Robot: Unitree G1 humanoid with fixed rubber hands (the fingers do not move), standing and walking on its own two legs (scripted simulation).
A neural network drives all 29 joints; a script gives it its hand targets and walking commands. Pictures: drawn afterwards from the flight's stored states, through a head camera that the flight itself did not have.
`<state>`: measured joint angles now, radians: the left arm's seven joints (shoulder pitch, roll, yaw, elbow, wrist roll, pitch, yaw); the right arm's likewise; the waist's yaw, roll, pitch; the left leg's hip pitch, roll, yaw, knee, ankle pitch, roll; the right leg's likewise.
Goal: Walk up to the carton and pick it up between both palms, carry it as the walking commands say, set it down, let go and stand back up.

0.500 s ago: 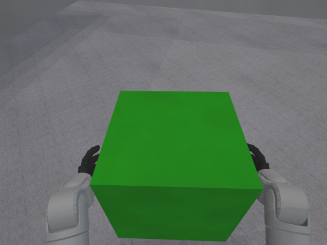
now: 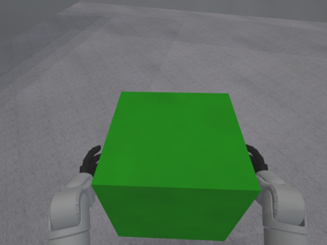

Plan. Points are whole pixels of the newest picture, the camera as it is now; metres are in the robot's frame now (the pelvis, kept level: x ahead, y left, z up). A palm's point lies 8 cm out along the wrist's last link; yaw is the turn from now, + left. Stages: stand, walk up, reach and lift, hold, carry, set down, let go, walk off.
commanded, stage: carry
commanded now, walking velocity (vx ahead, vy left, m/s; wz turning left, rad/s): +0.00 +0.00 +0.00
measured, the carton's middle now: (172, 166) +0.33 +0.00 +0.00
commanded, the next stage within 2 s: none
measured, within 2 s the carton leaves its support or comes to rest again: neither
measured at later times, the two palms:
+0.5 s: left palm (90, 179) +0.26 +0.19 +0.05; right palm (254, 177) +0.27 -0.19 +0.06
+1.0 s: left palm (87, 180) +0.26 +0.20 +0.05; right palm (251, 178) +0.26 -0.18 +0.05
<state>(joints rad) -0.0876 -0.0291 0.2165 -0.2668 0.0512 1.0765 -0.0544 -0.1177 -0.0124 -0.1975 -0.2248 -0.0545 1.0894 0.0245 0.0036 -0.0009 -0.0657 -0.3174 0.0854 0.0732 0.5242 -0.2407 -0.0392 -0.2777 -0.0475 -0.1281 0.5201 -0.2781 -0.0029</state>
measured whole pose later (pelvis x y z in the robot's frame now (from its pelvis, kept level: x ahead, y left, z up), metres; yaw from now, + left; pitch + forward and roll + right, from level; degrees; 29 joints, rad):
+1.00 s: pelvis +0.00 +0.01 +0.00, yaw +0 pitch +2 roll +0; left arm -0.04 -0.02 0.20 -0.15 0.08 0.88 -0.08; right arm -0.07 -0.01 -0.17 -0.10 -0.08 0.89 0.04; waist 0.01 -0.01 -0.08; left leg -0.30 0.07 0.09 0.51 -0.24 -0.03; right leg -0.26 -0.07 -0.13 0.53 -0.29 0.01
